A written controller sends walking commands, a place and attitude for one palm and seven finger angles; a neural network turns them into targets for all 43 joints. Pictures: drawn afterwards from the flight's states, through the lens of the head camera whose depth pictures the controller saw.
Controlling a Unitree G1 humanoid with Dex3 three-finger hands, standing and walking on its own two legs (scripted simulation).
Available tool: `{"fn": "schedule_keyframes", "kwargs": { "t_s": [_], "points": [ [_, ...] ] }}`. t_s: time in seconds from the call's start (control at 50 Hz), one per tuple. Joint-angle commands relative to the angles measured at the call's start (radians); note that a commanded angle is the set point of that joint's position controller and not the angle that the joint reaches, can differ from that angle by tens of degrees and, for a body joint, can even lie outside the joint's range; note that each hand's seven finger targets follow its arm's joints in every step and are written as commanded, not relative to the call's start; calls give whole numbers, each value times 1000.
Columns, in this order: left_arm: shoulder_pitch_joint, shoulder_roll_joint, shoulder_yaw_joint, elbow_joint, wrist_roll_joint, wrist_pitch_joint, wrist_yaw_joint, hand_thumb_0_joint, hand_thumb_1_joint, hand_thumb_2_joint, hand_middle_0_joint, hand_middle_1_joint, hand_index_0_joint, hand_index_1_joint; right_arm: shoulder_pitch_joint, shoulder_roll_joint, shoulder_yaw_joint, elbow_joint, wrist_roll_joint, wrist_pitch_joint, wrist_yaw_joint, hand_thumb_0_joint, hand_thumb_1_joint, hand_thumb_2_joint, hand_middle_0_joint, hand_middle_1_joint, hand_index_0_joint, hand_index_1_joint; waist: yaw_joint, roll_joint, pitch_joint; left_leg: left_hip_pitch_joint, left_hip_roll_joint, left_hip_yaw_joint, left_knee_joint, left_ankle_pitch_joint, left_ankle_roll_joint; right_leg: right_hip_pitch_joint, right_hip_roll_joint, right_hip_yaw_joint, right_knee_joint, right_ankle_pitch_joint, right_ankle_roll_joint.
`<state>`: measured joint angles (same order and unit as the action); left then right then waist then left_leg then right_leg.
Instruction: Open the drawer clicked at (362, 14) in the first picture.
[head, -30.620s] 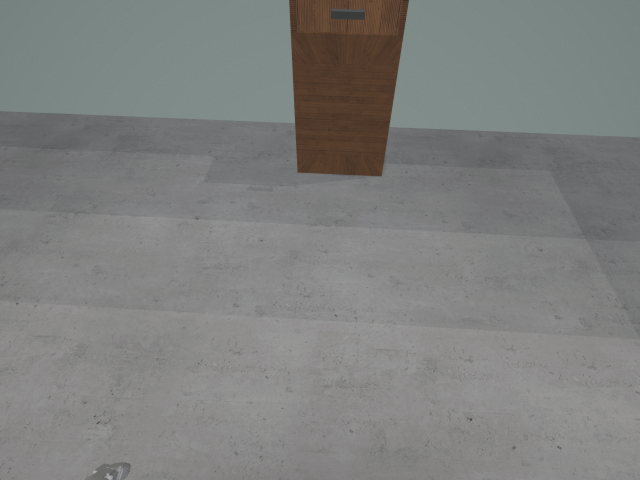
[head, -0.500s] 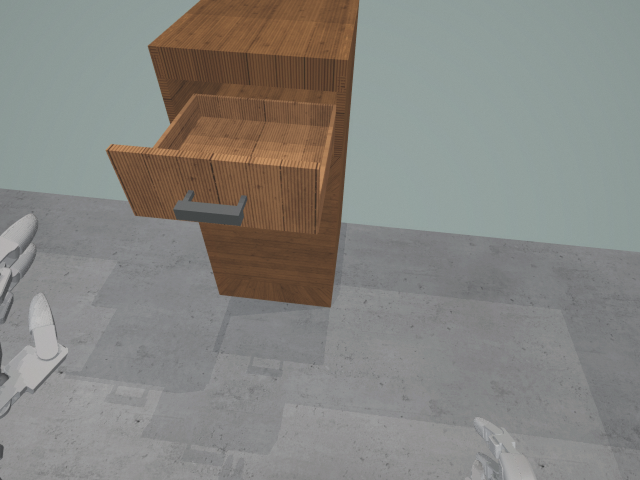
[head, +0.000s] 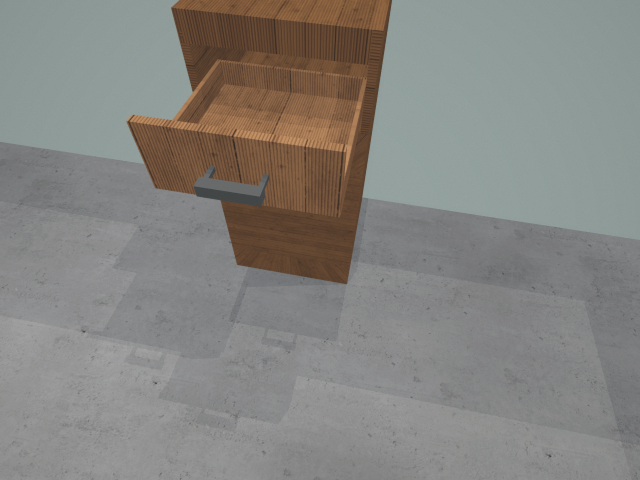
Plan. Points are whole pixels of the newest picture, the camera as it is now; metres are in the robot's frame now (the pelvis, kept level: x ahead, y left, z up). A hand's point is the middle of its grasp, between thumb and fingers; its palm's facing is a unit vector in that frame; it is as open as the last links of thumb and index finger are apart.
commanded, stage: let the arm hang, fingers relaxed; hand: left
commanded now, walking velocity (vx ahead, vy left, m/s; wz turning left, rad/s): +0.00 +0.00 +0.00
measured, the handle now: (233, 183) +0.58 +0.20 -0.01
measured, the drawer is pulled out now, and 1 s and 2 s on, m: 0.28 0.28 0.28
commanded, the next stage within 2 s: look to check the result in 0.62 s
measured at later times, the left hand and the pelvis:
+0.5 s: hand out of the picture +0.02 +0.18 -0.17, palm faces +0.02 -0.98 -0.21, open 7.3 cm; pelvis +0.00 +0.01 +0.00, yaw -2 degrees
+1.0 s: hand out of the picture +0.00 +0.17 -0.17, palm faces +0.02 -0.98 -0.20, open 7.4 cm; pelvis +0.01 +0.00 +0.00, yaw -1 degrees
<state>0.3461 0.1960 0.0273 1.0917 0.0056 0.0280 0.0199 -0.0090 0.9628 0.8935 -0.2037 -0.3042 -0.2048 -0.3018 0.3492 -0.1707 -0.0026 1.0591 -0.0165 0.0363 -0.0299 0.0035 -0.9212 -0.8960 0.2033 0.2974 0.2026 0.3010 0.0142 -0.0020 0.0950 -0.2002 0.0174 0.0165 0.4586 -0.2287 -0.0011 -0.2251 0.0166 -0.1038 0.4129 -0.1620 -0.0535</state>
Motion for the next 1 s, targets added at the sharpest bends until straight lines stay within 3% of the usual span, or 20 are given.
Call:
{"fn": "schedule_keyframes", "kwargs": {
  "t_s": [0.0, 0.1, 0.22, 0.3, 0.4, 0.58, 0.66, 0.82, 0.98],
  "points": [
    [-6, 83, 3, -9, 1, -31, 4, 0, 900, 900, -200, -300, -200, -300, 60, -56, -8, -7, 5, -28, -9, 0, -900, -900, 200, 300, 200, 300, -21, 26, -31, -14, 70, -60, -114, -3, 41, 19, -120, 150, -145, -122, -13],
    [10, 71, -3, 29, 1, -30, 10, 0, 900, 900, -200, -300, -200, -300, 80, -43, -7, 29, 5, -26, -11, 0, -900, -900, 200, 300, 200, 300, -20, -2, 3, -23, 71, -61, -133, -26, 43, 2, -112, 153, -148, -151, -9],
    [10, 53, -1, 37, 2, -33, 15, 0, 900, 900, -200, -300, -200, -300, 76, -23, -8, 47, 5, -34, -13, 0, -900, -900, 200, 300, 200, 300, -15, 21, -3, -27, 76, -61, -147, 2, 41, 26, -109, 139, -119, -79, -7],
    [1, 45, 3, 33, 4, -33, 17, 0, 900, 900, -200, -300, -200, -300, 73, -8, -11, 50, 5, -35, -13, 0, -900, -900, 200, 300, 200, 300, -15, 6, 25, -38, 76, -63, -154, -7, 41, 11, -106, 139, -116, -81, -5],
    [-12, 37, 8, 27, 7, -33, 18, 0, 900, 900, -200, -300, -200, -300, 67, 1, -14, 49, 2, -35, -13, 0, -900, -900, 200, 300, 200, 300, -16, 39, 39, -44, 76, -58, -162, -26, 40, 0, -106, 140, -112, -84, -4],
    [-30, 49, 16, 15, 8, -33, 15, 0, 900, 900, -200, -300, -200, -300, 76, -4, -18, 46, 0, -29, -9, 0, -900, -900, 200, 300, 200, 300, -21, -8, 33, -32, 63, -50, -145, -45, 40, -18, -115, 153, -140, -162, -3],
    [-24, 46, 16, 20, 7, -37, 16, 0, 900, 900, -200, -300, -200, -300, 72, -9, -18, 45, 2, -33, -11, 0, -900, -900, 200, 300, 200, 300, -21, 30, 1, -5, 67, -50, -142, -4, 39, -5, -115, 157, -131, -117, -7],
    [-25, 45, 12, 36, 4, -38, 16, 0, 900, 900, -200, -300, -200, -300, 67, -16, -15, 52, 4, -33, -14, 0, -900, -900, 200, 300, 200, 300, -24, 4, 11, 2, 73, -46, -145, 17, 33, 10, -117, 152, -136, -88, -6],
    [-22, 35, 11, 38, 5, -40, 18, 0, 900, 900, -200, -300, -200, -300, 62, -16, -17, 50, 3, -35, -16, 0, -900, -900, 200, 300, 200, 300, -25, 25, 0, 18, 77, -46, -144, 40, 34, 13, -115, 152, -133, -59, -5]
  ]
}}
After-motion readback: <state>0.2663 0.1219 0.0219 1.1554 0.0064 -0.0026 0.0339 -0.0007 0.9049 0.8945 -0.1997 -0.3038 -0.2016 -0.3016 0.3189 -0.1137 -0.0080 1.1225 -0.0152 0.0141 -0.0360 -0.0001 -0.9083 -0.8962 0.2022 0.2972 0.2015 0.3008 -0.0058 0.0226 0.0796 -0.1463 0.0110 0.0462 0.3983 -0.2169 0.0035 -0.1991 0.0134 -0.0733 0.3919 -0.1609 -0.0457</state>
